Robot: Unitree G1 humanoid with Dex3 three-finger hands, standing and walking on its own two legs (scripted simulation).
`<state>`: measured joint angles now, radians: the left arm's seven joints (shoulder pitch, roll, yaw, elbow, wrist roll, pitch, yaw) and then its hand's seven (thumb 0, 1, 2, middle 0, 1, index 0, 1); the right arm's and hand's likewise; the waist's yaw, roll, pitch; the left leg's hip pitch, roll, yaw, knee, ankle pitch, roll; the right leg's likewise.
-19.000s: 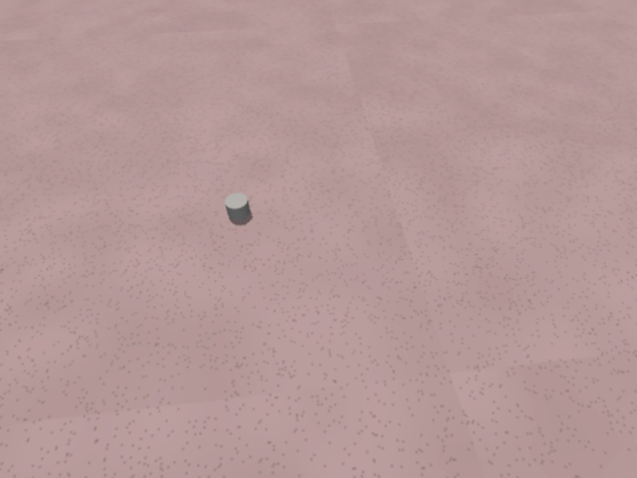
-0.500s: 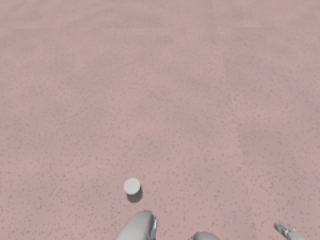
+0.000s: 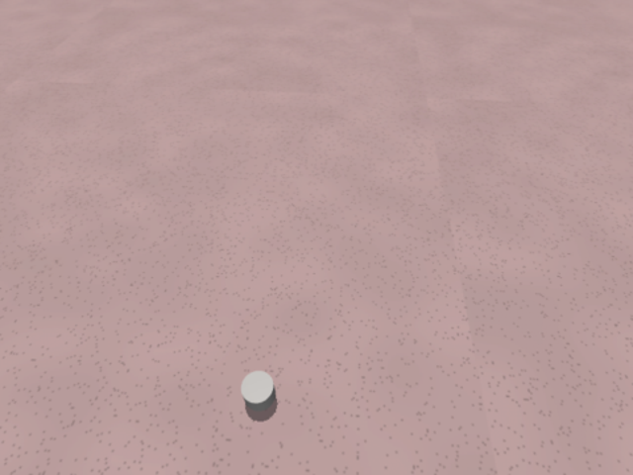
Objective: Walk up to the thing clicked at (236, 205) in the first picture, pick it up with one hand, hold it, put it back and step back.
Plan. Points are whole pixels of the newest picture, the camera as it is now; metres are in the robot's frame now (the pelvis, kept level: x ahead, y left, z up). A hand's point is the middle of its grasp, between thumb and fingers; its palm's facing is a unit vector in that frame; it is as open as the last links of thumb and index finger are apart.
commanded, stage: walk up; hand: left
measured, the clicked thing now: (258, 390) +0.48 +0.20 -0.72
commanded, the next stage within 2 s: stand in 0.74 s
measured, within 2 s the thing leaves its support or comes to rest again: neither
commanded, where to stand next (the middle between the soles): +0.08 -0.01 m, yaw -5 degrees
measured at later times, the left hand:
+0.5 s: hand out of the picture +0.13 +0.26 -0.13, palm faces -0.04 -0.93 -0.37, open 7.4 cm
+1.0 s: hand out of the picture +0.13 +0.24 -0.13, palm faces -0.07 -0.94 -0.34, open 7.4 cm
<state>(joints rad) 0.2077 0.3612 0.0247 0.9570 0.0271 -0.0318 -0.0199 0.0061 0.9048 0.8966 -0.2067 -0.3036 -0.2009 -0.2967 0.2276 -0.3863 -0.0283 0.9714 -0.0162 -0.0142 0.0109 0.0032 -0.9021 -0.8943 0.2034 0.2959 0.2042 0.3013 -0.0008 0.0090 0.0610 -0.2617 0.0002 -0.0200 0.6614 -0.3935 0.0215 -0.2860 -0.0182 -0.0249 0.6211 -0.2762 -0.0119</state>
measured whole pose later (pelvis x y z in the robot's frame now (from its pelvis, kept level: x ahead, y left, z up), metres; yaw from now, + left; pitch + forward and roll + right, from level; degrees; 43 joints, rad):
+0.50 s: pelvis +0.03 +0.01 +0.02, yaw -2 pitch -3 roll +0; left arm 0.11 0.36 0.00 1.10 0.01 -0.04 0.00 0.01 0.91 0.90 -0.20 -0.30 -0.20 -0.30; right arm 0.11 -0.36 -0.02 1.07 -0.01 -0.01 0.01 0.00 -0.90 -0.89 0.20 0.30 0.20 0.30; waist 0.01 0.01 0.05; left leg -0.12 0.00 0.02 0.44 -0.27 0.01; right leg -0.18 -0.01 0.03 0.46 -0.23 0.01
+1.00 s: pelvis +0.03 +0.00 +0.02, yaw -2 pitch -3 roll +0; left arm 0.06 0.35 0.00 1.13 0.01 -0.02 0.00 0.01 0.91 0.90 -0.20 -0.30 -0.20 -0.30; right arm 0.07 -0.34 -0.01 1.14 -0.01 0.00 0.00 0.00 -0.90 -0.89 0.20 0.30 0.20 0.30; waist -0.01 0.00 0.07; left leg -0.06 0.01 0.02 0.31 -0.19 -0.01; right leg -0.13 0.00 0.03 0.33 -0.15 0.01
